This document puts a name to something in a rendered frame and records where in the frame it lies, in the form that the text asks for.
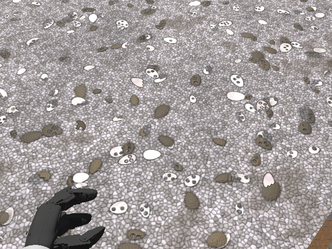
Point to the left robot hand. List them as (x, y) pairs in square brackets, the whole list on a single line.
[(50, 221)]

